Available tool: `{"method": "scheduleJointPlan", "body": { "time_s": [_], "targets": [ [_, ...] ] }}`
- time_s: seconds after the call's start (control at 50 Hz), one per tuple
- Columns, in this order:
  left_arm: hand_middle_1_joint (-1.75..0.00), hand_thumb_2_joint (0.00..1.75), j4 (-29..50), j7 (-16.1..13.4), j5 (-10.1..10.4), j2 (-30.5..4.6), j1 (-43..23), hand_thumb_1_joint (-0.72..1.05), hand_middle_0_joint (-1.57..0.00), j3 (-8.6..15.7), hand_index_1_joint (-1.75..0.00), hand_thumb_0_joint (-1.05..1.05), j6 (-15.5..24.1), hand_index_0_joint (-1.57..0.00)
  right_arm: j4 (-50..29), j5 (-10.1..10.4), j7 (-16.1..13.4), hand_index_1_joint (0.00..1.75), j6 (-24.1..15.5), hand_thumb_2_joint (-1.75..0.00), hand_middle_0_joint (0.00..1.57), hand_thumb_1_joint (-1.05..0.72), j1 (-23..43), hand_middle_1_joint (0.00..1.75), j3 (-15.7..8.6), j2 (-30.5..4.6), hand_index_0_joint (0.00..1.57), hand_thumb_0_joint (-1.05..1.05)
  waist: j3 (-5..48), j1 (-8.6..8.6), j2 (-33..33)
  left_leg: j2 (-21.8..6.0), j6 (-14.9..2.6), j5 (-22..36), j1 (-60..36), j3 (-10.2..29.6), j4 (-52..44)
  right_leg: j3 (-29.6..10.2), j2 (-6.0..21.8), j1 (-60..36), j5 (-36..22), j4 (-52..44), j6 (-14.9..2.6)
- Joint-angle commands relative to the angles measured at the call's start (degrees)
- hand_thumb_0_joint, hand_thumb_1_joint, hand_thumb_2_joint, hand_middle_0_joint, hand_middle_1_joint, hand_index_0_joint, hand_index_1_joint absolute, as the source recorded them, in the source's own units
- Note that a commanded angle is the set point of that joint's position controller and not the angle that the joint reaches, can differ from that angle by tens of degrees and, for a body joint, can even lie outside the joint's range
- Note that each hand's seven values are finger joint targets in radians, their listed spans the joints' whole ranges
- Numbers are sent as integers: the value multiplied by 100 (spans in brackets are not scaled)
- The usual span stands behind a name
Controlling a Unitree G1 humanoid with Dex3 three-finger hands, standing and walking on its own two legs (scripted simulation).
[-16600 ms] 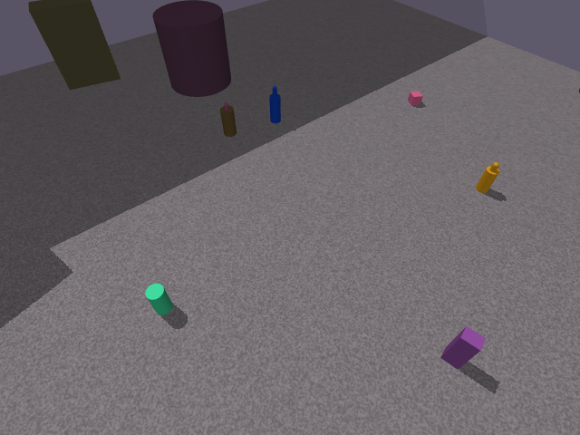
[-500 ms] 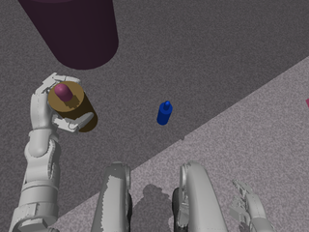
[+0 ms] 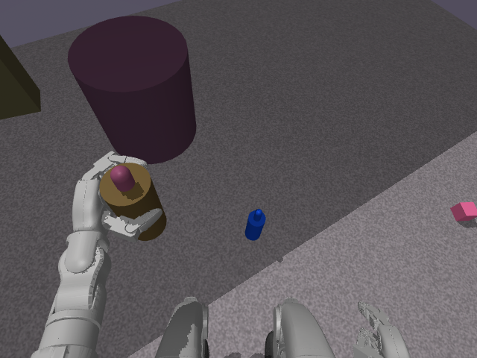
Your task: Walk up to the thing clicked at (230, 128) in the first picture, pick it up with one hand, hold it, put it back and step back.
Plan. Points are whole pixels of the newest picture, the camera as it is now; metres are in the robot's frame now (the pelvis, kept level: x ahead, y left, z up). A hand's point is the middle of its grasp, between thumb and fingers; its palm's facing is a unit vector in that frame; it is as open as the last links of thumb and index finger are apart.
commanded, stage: lift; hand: left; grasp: from the side
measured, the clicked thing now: (135, 201) +0.35 +0.19 +0.01
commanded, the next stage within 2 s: hold in 0.80 s
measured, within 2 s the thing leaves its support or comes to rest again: neither
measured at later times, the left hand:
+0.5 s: hand (132, 179) +0.35 +0.17 +0.09, palm faces +0.11 -0.99 -0.02, open 10.0 cm
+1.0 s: hand (132, 172) +0.35 +0.16 +0.11, palm faces +0.11 -0.99 -0.01, open 10.0 cm
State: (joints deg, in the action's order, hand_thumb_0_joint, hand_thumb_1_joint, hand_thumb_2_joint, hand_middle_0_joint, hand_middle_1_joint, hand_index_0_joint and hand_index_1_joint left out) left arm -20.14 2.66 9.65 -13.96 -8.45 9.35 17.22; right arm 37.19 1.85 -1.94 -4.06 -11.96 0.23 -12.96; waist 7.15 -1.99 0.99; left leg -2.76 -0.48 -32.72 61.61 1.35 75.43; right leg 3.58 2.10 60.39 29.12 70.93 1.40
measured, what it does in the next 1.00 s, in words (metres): rises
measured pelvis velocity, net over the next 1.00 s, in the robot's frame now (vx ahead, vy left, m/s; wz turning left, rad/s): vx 0.02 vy -0.01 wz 0.01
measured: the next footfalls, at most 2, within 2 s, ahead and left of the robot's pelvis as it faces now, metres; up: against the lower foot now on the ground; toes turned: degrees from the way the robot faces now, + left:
none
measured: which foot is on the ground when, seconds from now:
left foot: down 0.00-1.00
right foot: down 0.00-1.00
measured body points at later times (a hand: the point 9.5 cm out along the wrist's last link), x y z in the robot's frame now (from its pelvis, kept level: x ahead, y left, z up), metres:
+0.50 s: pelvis +0.02 -0.01 +0.05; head +0.09 +0.01 +0.50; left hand +0.34 +0.22 +0.09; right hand +0.15 -0.25 -0.06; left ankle +0.03 +0.11 -0.62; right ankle +0.05 -0.14 -0.62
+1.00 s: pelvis +0.02 -0.01 +0.07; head +0.07 +0.00 +0.52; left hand +0.34 +0.22 +0.11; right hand +0.16 -0.25 -0.04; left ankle +0.03 +0.11 -0.62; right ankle +0.05 -0.14 -0.62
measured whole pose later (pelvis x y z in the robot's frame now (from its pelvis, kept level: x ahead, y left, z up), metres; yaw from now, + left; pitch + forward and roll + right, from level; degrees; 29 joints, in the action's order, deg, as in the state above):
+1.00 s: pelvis +0.02 -0.01 +0.07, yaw +0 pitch +8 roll -2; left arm -24.2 3.3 9.4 -11.1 -6.5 8.2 19.9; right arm 38.0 0.3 -1.6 -2.6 -13.1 -0.1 -12.3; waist 2.2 -1.4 0.6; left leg -2.8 0.4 -25.6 35.1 -0.1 52.8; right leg 3.1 1.5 34.8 22.7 49.7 0.8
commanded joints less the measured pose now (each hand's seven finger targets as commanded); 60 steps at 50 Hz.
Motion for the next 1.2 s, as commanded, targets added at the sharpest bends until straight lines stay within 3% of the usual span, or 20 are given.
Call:
{"method": "scheduleJointPlan", "body": {
  "time_s": [0.0,0.14,0.22,0.24,0.44,0.54,0.56,0.7,0.78,0.82,0.88,0.92,1.18],
  "targets": [
    [-142,123,1545,-34,127,-755,-1507,9,-128,323,-141,0,617,-131,-610,-43,-82,30,-186,-90,20,-92,-187,30,-287,-817,20,0,2249,-1,280,153,44,1533,-2002,228,-1544,-18,-220,-1455,-1403,-1079,-259],
    [-142,123,1351,-14,119,-583,-1423,10,-128,156,-142,0,607,-131,-593,-64,-85,30,-157,-90,20,-92,-213,30,-290,-798,20,0,1956,7,153,163,44,1689,-2324,127,-1931,-27,-234,-1991,-1576,-1538,-242],
    [-140,122,1357,-62,81,-716,-1473,9,-127,306,-140,0,659,-129,-572,-79,-79,30,-171,-90,20,-92,-177,30,-304,-789,20,0,1820,43,251,166,42,1583,-2502,76,-2159,-61,-222,-2168,-1518,-1759,-234],
    [-139,122,1455,-54,83,-570,-1489,9,-125,163,-139,0,667,-127,-597,-92,-78,30,-169,-90,20,-92,-186,30,-288,-755,20,0,1840,31,247,163,57,1655,-2566,87,-2207,-37,-234,-2203,-1558,-1768,-240],
    [-139,123,1404,-16,89,-582,-1553,12,-124,191,-139,0,755,-126,-641,-121,-82,30,-144,-90,20,-91,-84,30,-286,-725,20,0,1612,39,211,185,43,1780,-2879,4,-2576,-73,-228,-2802,-1719,-2196,-227],
    [-137,122,1290,23,100,-444,-1472,12,-122,85,-137,0,735,-124,-616,-132,-81,30,-130,-90,20,-91,-136,30,-290,-729,20,0,1549,-3,137,168,57,2251,-3156,-10,-2670,-62,-243,-3031,-2145,-2303,-227],
    [-138,122,1262,14,111,-499,-1463,11,-123,174,-138,0,731,-125,-571,-132,-74,30,-132,-90,20,-91,-151,30,-298,-720,20,0,1583,44,97,187,41,2243,-3088,-39,-2669,-88,-224,-3179,-2192,-2353,-217],
    [-139,123,1252,53,89,-510,-1555,12,-123,167,-139,0,786,-125,-538,-161,-68,30,-107,-90,20,-91,-127,30,-304,-709,20,0,1504,14,132,199,38,2356,-3262,-84,-2807,-115,-206,-3363,-2351,-2523,-199],
    [-139,123,1162,72,135,-388,-1540,13,-124,168,-139,0,807,-126,-595,-156,-52,30,-97,-90,20,-91,-25,30,-299,-712,20,0,1276,30,142,164,71,2202,-3365,-24,-2991,-51,-241,-3272,-2080,-2552,-223],
    [-139,124,1154,65,92,-494,-1569,13,-124,212,-139,0,839,-126,-622,-152,-49,30,-89,-90,20,-91,-6,30,-319,-744,20,0,1338,52,229,162,79,2127,-3469,-40,-3045,-48,-242,-3256,-1999,-2589,-230],
    [-140,124,1283,112,134,-419,-1620,16,-125,126,-140,0,859,-127,-650,-150,-52,30,-84,-90,20,-91,26,30,-302,-738,20,0,1321,41,201,171,76,2110,-3529,-43,-3103,-58,-245,-3349,-2015,-2661,-226],
    [-135,114,1225,88,137,-486,-1580,16,-123,227,-134,0,847,-125,-626,-154,-46,30,-87,-90,20,-92,-30,30,-309,-735,20,0,1367,67,150,170,78,2224,-3507,-40,-3102,-52,-247,-3446,-2108,-2672,-223],
    [-135,115,1188,84,146,-411,-1571,19,-124,205,-134,0,866,-126,-621,-154,-53,30,-100,-90,20,-91,45,30,-302,-713,20,0,1199,33,132,196,65,2011,-3655,-83,-3317,-73,-237,-3614,-1978,-2898,-204]
  ]
}}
